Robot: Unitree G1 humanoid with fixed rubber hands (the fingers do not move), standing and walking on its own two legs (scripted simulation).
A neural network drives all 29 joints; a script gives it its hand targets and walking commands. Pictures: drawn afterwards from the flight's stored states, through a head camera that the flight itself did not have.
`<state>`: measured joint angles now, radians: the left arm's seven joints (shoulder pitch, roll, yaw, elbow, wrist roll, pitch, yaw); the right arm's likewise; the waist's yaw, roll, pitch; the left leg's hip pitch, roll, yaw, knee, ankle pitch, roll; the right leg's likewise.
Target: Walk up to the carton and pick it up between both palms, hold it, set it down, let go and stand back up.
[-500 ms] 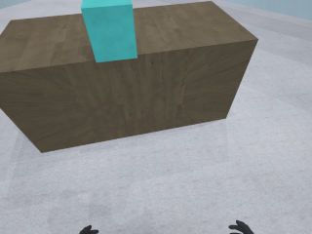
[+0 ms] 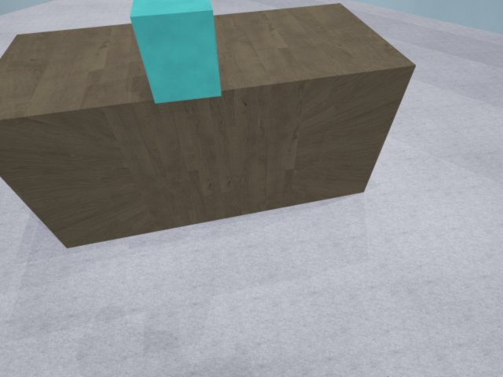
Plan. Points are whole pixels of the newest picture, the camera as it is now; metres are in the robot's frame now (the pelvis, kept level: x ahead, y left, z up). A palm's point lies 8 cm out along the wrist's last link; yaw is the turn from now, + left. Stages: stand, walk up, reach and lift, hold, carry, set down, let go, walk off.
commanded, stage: stand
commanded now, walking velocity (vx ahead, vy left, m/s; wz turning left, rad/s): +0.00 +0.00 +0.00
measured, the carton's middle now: (180, 46) +1.01 +0.22 +0.06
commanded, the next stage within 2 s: walk up in 0.08 s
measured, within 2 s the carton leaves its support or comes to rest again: neither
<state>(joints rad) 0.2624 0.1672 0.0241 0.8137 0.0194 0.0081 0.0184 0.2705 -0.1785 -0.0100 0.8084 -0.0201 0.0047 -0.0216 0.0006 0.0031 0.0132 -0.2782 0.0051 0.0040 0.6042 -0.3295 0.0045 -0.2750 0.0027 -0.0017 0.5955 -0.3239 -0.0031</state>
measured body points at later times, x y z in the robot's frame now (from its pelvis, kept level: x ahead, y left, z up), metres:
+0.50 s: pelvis +0.03 +0.04 +0.02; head +0.04 +0.05 +0.47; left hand +0.00 +0.31 -0.13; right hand +0.16 -0.21 -0.11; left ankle +0.06 +0.19 -0.67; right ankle -0.01 -0.12 -0.73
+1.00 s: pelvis +0.26 +0.12 +0.00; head +0.29 +0.15 +0.45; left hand +0.37 +0.36 -0.14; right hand +0.18 -0.10 -0.13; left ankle +0.08 +0.21 -0.73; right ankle +0.45 +0.02 -0.68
